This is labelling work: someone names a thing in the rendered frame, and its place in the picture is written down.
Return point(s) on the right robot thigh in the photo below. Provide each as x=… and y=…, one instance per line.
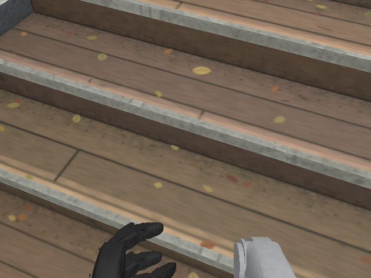
x=259, y=257

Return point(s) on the left robot hand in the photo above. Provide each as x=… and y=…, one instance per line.
x=113, y=262

